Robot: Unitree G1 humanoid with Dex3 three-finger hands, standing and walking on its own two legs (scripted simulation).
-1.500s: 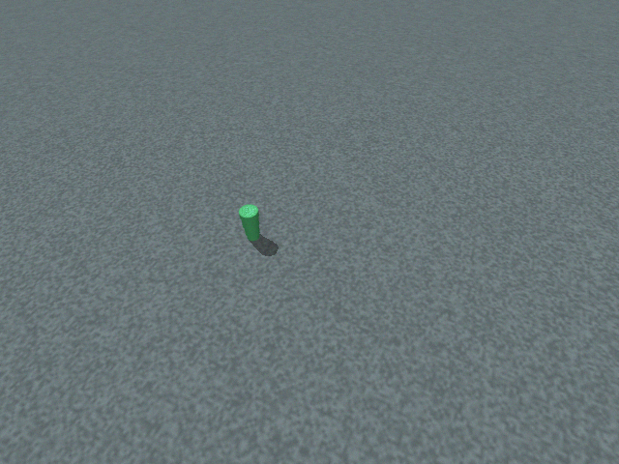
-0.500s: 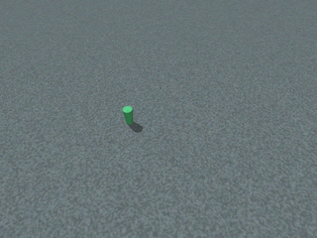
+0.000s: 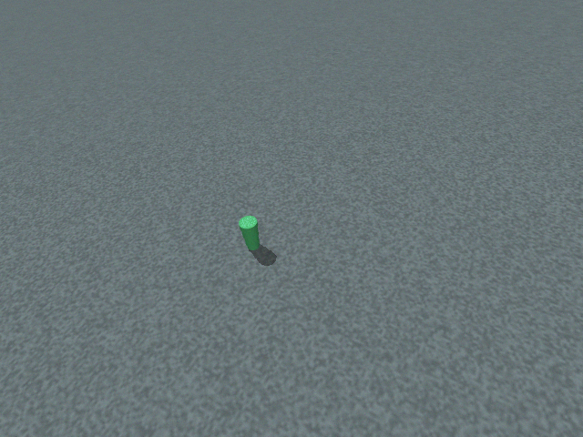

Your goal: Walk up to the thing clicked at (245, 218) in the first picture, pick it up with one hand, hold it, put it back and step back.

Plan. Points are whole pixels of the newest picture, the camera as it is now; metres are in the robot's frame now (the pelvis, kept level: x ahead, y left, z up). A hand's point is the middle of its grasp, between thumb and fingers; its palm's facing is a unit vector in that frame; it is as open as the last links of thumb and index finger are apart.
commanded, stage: walk up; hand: left
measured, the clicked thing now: (250, 234) +1.14 +0.32 -0.70
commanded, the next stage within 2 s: none
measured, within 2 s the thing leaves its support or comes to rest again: neither
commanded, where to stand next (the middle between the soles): +0.82 +0.10 m, yaw +3 degrees
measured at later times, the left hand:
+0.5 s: hand (149, 406) +0.24 +0.29 -0.16, palm faces +0.04 -0.95 -0.32, open 7.4 cm
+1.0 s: hand (185, 291) +0.45 +0.27 -0.12, palm faces +0.06 -0.91 -0.41, open 7.4 cm
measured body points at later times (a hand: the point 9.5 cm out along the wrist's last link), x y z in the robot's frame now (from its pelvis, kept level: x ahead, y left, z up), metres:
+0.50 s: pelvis +0.23 +0.03 -0.01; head +0.25 +0.04 +0.44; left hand +0.24 +0.34 -0.13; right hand +0.37 -0.26 -0.10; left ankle +0.26 +0.14 -0.74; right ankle +0.15 -0.11 -0.65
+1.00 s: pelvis +0.43 +0.00 +0.00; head +0.45 -0.03 +0.45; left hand +0.44 +0.32 -0.09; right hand +0.53 -0.31 -0.13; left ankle +0.46 +0.16 -0.67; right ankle +0.46 -0.11 -0.74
